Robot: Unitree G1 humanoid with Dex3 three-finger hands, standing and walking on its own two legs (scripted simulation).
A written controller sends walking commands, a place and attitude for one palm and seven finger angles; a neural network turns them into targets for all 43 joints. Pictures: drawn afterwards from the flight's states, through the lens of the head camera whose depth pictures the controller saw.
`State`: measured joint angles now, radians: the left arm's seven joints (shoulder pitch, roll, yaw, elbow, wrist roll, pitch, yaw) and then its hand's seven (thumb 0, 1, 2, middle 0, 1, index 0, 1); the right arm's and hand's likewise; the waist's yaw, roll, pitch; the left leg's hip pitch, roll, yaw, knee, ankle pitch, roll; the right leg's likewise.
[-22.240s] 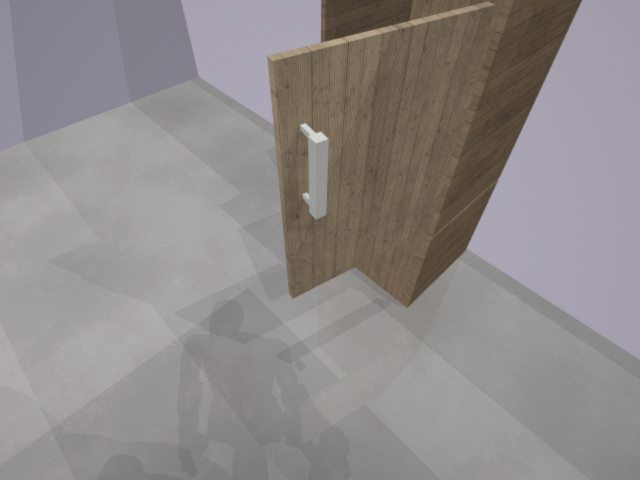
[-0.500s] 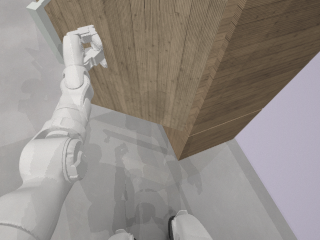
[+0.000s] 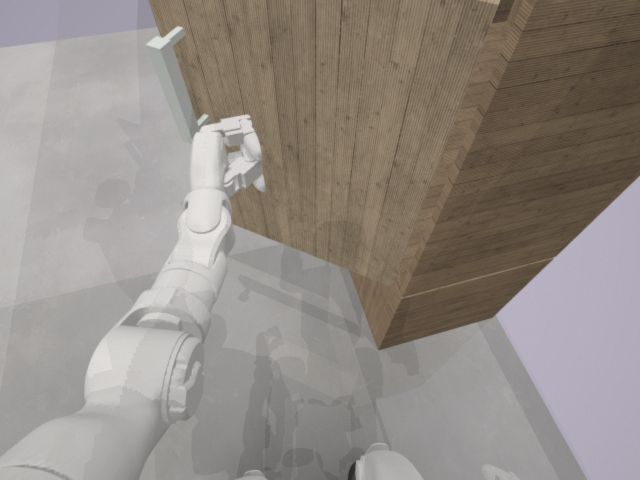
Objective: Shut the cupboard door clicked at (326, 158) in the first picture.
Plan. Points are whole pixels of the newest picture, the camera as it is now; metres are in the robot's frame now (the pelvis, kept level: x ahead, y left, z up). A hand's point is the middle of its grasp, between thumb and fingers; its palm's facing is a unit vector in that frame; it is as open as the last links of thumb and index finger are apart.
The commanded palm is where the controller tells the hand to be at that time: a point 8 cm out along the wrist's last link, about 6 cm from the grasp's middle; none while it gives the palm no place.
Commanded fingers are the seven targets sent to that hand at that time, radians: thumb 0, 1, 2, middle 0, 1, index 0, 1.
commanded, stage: draw the hand back to the body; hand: left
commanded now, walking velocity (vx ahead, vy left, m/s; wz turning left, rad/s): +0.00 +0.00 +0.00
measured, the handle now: (185, 88) +0.66 +0.17 +0.09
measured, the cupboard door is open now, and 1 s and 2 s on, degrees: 50 50 50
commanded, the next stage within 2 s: step back with the hand held close in 1.58 s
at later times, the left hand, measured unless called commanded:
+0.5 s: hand (172, 224) +0.36 +0.13 +0.14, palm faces +0.00 -1.00 -0.03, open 3.1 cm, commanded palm +0.32 +0.19 +0.15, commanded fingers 0.00 0.90 0.90 -1.13 -1.32 -1.13 -1.32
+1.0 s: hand out of the picture +0.25 +0.24 +0.18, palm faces +0.36 -0.88 -0.32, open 4.6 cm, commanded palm +0.20 +0.28 +0.20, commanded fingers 0.00 0.90 0.90 -0.45 -0.57 -0.45 -0.57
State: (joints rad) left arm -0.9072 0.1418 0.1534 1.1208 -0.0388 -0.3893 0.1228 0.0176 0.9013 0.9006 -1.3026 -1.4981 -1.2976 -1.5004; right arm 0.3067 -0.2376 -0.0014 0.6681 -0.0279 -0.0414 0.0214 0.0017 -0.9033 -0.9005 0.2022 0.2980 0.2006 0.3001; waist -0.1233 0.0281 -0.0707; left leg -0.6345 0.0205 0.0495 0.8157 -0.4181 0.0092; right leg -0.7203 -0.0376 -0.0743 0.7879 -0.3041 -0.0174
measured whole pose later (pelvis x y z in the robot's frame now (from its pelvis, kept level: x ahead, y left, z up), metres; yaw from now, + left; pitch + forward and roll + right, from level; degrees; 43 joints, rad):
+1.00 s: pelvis +0.02 +0.01 +0.04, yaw +1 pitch -5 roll +0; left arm 0.26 0.29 0.18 -0.21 -0.05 -0.06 0.10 0.02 0.90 0.90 -0.72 -0.85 -0.71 -0.86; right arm 0.19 -0.21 0.05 0.61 0.00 -0.03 -0.07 0.01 -0.90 -0.90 0.20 0.30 0.20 0.30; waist 0.06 0.09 0.03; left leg -0.03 0.00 0.04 0.39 -0.27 0.01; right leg -0.11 -0.03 -0.09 0.39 -0.18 0.00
